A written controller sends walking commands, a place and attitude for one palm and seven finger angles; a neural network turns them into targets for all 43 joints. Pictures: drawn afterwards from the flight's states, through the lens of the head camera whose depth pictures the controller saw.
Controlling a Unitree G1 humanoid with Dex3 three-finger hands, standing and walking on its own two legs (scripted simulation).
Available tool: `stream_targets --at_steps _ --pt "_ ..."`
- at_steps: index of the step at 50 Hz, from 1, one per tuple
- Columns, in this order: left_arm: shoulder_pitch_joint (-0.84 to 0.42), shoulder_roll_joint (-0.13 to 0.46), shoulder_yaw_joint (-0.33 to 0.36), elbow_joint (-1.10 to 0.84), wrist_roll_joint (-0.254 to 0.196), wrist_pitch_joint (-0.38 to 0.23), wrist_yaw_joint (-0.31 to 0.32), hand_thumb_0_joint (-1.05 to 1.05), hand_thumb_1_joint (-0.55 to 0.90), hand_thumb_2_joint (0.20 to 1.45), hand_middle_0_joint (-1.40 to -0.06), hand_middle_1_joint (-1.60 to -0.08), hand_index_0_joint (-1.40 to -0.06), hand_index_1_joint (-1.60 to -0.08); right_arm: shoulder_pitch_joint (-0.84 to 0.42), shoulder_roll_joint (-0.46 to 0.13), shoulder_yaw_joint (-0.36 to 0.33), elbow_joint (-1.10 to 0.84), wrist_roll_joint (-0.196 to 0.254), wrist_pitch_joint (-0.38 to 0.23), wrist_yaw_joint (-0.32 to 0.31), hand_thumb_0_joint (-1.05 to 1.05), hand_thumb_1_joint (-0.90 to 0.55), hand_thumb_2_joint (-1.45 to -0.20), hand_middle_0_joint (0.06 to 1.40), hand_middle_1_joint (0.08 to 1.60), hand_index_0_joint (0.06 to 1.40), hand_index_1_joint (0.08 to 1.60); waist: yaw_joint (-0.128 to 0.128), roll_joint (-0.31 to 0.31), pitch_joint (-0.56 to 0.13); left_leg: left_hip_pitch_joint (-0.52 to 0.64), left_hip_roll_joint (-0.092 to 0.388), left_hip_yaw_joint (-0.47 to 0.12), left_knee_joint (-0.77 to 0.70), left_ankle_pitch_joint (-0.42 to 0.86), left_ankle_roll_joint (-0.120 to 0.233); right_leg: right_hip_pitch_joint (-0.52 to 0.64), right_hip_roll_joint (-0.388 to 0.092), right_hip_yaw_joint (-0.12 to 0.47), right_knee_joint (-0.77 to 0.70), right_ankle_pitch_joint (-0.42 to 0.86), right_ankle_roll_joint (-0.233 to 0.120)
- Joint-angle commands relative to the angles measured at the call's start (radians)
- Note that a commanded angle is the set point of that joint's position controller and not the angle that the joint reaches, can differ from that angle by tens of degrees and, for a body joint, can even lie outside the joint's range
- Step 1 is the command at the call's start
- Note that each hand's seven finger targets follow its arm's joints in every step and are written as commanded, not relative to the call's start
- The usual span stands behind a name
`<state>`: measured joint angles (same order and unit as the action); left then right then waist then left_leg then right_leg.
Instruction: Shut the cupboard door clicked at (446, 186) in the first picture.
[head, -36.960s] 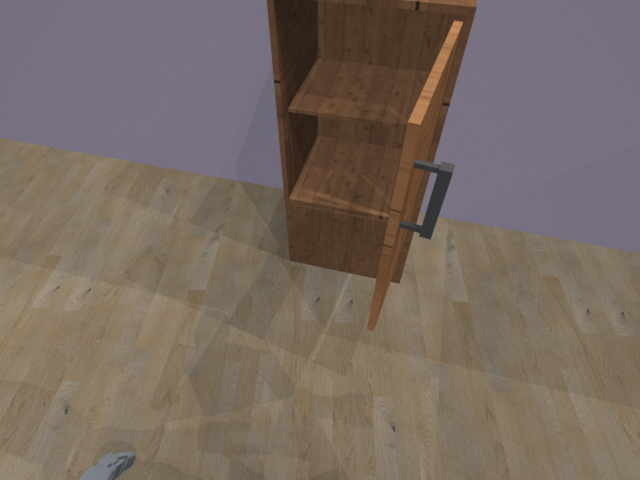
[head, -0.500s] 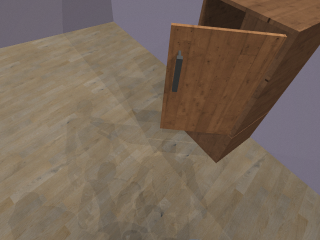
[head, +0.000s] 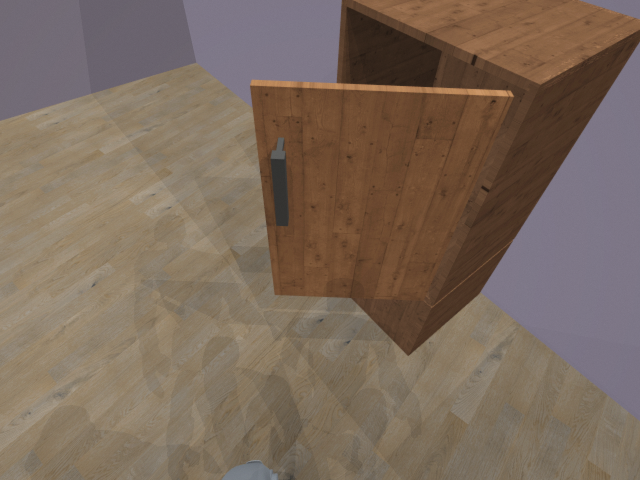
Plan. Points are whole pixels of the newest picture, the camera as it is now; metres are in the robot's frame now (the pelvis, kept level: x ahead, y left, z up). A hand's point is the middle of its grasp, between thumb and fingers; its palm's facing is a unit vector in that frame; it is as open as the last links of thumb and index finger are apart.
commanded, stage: take the last steps up to it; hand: left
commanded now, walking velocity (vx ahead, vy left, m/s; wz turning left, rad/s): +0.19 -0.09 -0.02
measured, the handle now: (281, 183) +0.59 +0.09 +0.01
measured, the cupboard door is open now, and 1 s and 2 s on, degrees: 49 49 49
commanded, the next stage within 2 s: come to a stop and stand still in 0.12 s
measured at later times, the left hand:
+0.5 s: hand (238, 454) +0.19 +0.13 -0.18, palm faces +0.01 -0.97 -0.23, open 7.3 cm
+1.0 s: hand out of the picture +0.13 +0.18 -0.18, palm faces +0.10 -0.98 -0.20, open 7.4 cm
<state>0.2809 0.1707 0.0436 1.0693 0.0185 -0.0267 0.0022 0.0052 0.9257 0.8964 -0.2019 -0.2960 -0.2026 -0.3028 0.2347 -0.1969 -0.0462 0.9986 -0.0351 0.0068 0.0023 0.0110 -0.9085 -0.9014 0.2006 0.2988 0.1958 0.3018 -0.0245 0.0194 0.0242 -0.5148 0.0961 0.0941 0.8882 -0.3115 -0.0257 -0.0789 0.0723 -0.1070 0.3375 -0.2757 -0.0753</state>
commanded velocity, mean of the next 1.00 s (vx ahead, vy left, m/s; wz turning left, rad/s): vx -0.04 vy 0.00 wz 0.00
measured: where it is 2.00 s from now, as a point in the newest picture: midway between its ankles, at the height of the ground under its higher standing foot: outside the picture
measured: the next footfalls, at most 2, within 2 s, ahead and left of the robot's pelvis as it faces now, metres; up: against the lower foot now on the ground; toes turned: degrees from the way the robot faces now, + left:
left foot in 0.12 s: +0.15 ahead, +0.09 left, +0.00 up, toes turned +7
right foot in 0.44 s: +0.22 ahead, -0.20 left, +0.00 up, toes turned -2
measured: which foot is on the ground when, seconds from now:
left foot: up 0.00-0.10, down 0.12-0.46, up 0.48-0.78, down 0.80-1.00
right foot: down 0.00-0.12, up 0.14-0.42, down 0.44-0.80, up 0.82-1.00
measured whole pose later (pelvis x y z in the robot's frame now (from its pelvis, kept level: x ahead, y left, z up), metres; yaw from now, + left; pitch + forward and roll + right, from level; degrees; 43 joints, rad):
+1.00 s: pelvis +0.10 -0.02 +0.00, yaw +1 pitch +0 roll +0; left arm 0.22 0.24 0.06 1.04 0.01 0.07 0.02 0.01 0.91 0.90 -0.20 -0.30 -0.20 -0.30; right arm 0.21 -0.14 0.00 0.99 -0.03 0.01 -0.04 0.01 -0.92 -0.90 0.21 0.30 0.20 0.30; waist 0.02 -0.07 0.04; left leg -0.18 -0.01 0.04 0.44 -0.26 0.03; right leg -0.34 0.00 0.04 0.79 -0.39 0.03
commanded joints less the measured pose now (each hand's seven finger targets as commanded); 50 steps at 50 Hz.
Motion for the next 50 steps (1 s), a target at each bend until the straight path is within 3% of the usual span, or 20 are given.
stream_targets --at_steps 1,4,5,6,7,10,14,19,21,23,26,28,34,37,38,39,40,42,44,50 --pt "0.042 0.129 0.017 -0.021 0.006 -0.025 0.007 0.0 0.9 0.9 -0.2 -0.3 -0.2 -0.3 -0.014 -0.043 -0.006 -0.06 0.006 -0.032 -0.006 0.0 -0.9 -0.9 0.2 0.3 0.2 0.3 0.003 -0.081 0.039 0.022 -0.01 0.009 -0.184 0.007 0.015 0.026 -0.298 0.209 -0.073 0.412 -0.153" --pt "0.031 0.119 0.017 -0.013 -0.007 -0.019 0.004 0.0 0.9 0.9 -0.2 -0.3 -0.2 -0.3 0.141 -0.08 -0.01 -0.001 0.001 -0.051 -0.021 0.0 -0.9 -0.9 0.2 0.3 0.2 0.3 -0.068 -0.042 -0.035 0.343 -0.054 0.015 -0.392 0.199 0.041 -0.057 -0.214 0.137 0.195 0.542 -0.086" --pt "0.071 0.084 0.014 -0.022 -0.011 -0.017 0.001 0.0 0.9 0.9 -0.2 -0.3 -0.2 -0.3 0.242 -0.155 -0.024 0.021 -0.011 -0.061 -0.032 0.0 -0.9 -0.9 0.2 0.3 0.2 0.3 -0.093 0.103 -0.118 0.551 0.115 -0.226 -0.448 0.345 0.113 -0.226 -0.127 0.093 0.418 0.335 -0.025" --pt "0.088 0.061 0.0 -0.042 -0.02 -0.017 -0.005 0.0 0.9 0.9 -0.2 -0.3 -0.2 -0.3 0.313 -0.233 -0.038 0.032 -0.014 -0.057 -0.041 0.0 -0.9 -0.9 0.2 0.3 0.2 0.3 -0.096 0.268 -0.159 0.696 0.361 -0.526 -0.537 0.507 0.243 -0.45 -0.031 0.031 0.698 -0.252 0.018" --pt "0.051 0.107 0.006 -0.066 -0.005 -0.006 -0.001 0.0 0.9 0.9 -0.2 -0.3 -0.2 -0.3 0.286 -0.243 -0.034 0.02 -0.001 -0.042 -0.046 0.0 -0.9 -0.9 0.2 0.3 0.2 0.3 -0.09 0.156 -0.106 0.593 0.407 -0.554 -0.569 0.394 0.301 -0.47 -0.059 0.124 0.834 -0.327 0.009" --pt "0.008 0.08 0.021 -0.059 0.01 0.014 -0.011 0.0 0.9 0.9 -0.2 -0.3 -0.2 -0.3 0.109 -0.132 -0.01 -0.027 0.002 -0.045 -0.051 0.0 -0.9 -0.9 0.2 0.3 0.2 0.3 -0.02 0.09 0.062 0.322 0.305 -0.386 -0.668 0.18 0.232 -0.486 -0.139 0.159 0.855 -0.159 0.044" --pt "0.048 0.002 0.001 -0.04 -0.004 0.034 -0.002 0.0 0.9 0.9 -0.2 -0.3 -0.2 -0.3 0.026 -0.1 0.011 -0.024 0.008 -0.05 -0.055 0.0 -0.9 -0.9 0.2 0.3 0.2 0.3 0.039 0.081 -0.039 0.314 0.177 -0.103 -0.563 0.659 0.175 -0.276 -0.133 0.1 0.509 -0.08 0.09" --pt "0.064 0.054 0.01 -0.039 0.003 0.044 0.009 0.0 0.9 0.9 -0.2 -0.3 -0.2 -0.3 -0.004 -0.128 -0.013 -0.007 0.022 -0.011 -0.047 0.0 -0.9 -0.9 0.2 0.3 0.2 0.3 0.056 0.118 -0.046 0.295 0.121 -0.058 -0.46 0.493 0.118 -0.129 -0.094 0.03 0.208 0.15 0.101" --pt "0.06 0.134 0.024 -0.052 0.011 0.032 0.016 0.0 0.9 0.9 -0.2 -0.3 -0.2 -0.3 0.014 -0.099 -0.023 -0.017 0.028 0.003 -0.04 0.0 -0.9 -0.9 0.2 0.3 0.2 0.3 0.054 -0.009 -0.038 0.234 0.022 -0.024 -0.359 0.249 0.045 -0.097 -0.186 0.188 0.151 0.458 0.058" --pt "0.016 0.229 0.031 -0.073 0.016 0.03 0.018 0.0 0.9 0.9 -0.2 -0.3 -0.2 -0.3 0.095 -0.052 -0.024 -0.007 0.032 0.026 -0.028 0.0 -0.9 -0.9 0.2 0.3 0.2 0.3 0.02 -0.145 -0.043 0.226 -0.089 0.019 -0.186 -0.125 0.0 -0.14 -0.414 0.337 0.051 0.626 -0.069" --pt "-0.019 0.22 0.039 -0.078 0.013 0.03 0.034 0.0 0.9 0.9 -0.2 -0.3 -0.2 -0.3 0.056 -0.063 -0.026 -0.019 0.027 0.045 -0.035 0.0 -0.9 -0.9 0.2 0.3 0.2 0.3 0.051 -0.278 -0.055 0.121 -0.086 -0.086 0.12 -0.301 0.001 -0.095 -0.452 0.396 0.04 0.783 -0.144" --pt "-0.03 0.218 0.046 -0.088 0.012 0.036 0.045 0.0 0.9 0.9 -0.2 -0.3 -0.2 -0.3 0.03 -0.086 -0.03 -0.03 0.032 0.042 -0.033 0.0 -0.9 -0.9 0.2 0.3 0.2 0.3 0.063 -0.273 -0.081 0.052 -0.085 -0.122 0.205 -0.284 -0.007 -0.015 -0.455 0.351 0.081 0.889 -0.158" --pt "-0.066 0.225 0.058 -0.133 0.019 0.041 0.051 0.0 0.9 0.9 -0.2 -0.3 -0.2 -0.3 -0.014 -0.07 -0.021 -0.064 0.03 0.042 -0.013 0.0 -0.9 -0.9 0.2 0.3 0.2 0.3 0.067 -0.216 -0.138 0.115 -0.089 -0.109 0.012 -0.201 -0.026 -0.026 -0.421 0.281 0.071 0.68 -0.118" --pt "-0.107 0.219 0.055 -0.138 0.02 0.049 0.043 0.0 0.9 0.9 -0.2 -0.3 -0.2 -0.3 0.079 -0.058 -0.018 -0.034 0.031 0.03 -0.012 0.0 -0.9 -0.9 0.2 0.3 0.2 0.3 0.019 -0.226 -0.133 0.293 -0.102 -0.05 -0.319 -0.024 -0.018 -0.124 -0.357 0.249 0.104 0.409 -0.049" --pt "-0.11 0.202 0.051 -0.14 0.012 0.055 0.039 0.0 0.9 0.9 -0.2 -0.3 -0.2 -0.3 0.12 -0.068 -0.015 -0.022 0.029 0.023 -0.012 0.0 -0.9 -0.9 0.2 0.3 0.2 0.3 -0.001 -0.179 -0.13 0.399 -0.099 -0.047 -0.448 0.097 -0.013 -0.207 -0.316 0.225 0.138 0.238 -0.005" --pt "-0.096 0.153 0.037 -0.148 0.002 0.063 0.035 0.0 0.9 0.9 -0.2 -0.3 -0.2 -0.3 0.118 -0.114 -0.02 -0.025 0.025 0.012 -0.013 0.0 -0.9 -0.9 0.2 0.3 0.2 0.3 -0.001 -0.003 -0.117 0.442 -0.005 -0.158 -0.544 0.102 0.008 -0.293 -0.226 0.165 0.236 0.034 0.045" --pt "-0.082 0.089 0.024 -0.16 -0.006 0.073 0.032 0.0 0.9 0.9 -0.2 -0.3 -0.2 -0.3 0.073 -0.193 -0.031 -0.057 0.012 0.006 -0.019 0.0 -0.9 -0.9 0.2 0.3 0.2 0.3 0.013 0.261 -0.063 0.318 0.192 -0.381 -0.65 0.158 0.073 -0.344 -0.12 0.083 0.343 -0.204 0.106" --pt "-0.109 0.094 0.022 -0.168 0.001 0.081 0.027 0.0 0.9 0.9 -0.2 -0.3 -0.2 -0.3 -0.03 -0.175 -0.014 -0.094 0.0 0.004 -0.038 0.0 -0.9 -0.9 0.2 0.3 0.2 0.3 0.04 0.12 0.053 0.101 0.229 -0.36 -0.698 0.117 0.166 -0.252 -0.117 0.151 0.474 -0.194 0.093" --pt "-0.087 0.101 0.021 -0.111 0.003 0.086 0.021 0.0 0.9 0.9 -0.2 -0.3 -0.2 -0.3 -0.044 -0.138 0.002 -0.065 0.0 -0.01 -0.047 0.0 -0.9 -0.9 0.2 0.3 0.2 0.3 0.041 0.176 0.047 0.219 0.149 -0.283 -0.66 0.267 0.12 -0.297 -0.095 0.185 0.535 -0.116 0.098" --pt "-0.075 0.084 0.007 -0.088 -0.008 0.059 0.006 0.0 0.9 0.9 -0.2 -0.3 -0.2 -0.3 0.046 -0.139 -0.004 -0.027 0.006 -0.014 -0.056 0.0 -0.9 -0.9 0.2 0.3 0.2 0.3 0.0 0.102 -0.015 0.443 0.176 -0.265 -0.601 0.438 0.173 -0.293 -0.095 0.138 0.392 -0.142 0.102"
